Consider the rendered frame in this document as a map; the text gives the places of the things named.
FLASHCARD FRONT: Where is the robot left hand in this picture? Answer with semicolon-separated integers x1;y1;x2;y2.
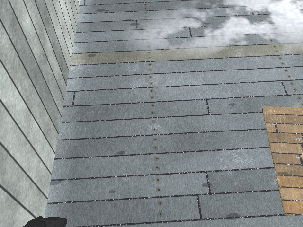
23;216;67;227

